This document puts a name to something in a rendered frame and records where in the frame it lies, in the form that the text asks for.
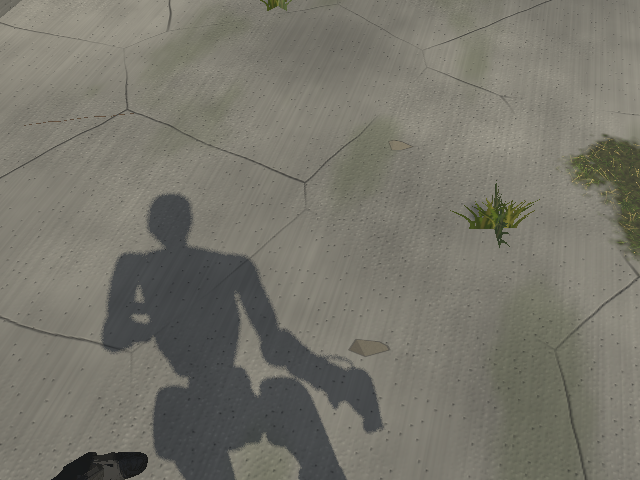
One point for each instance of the left robot hand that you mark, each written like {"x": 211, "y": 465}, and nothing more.
{"x": 111, "y": 466}

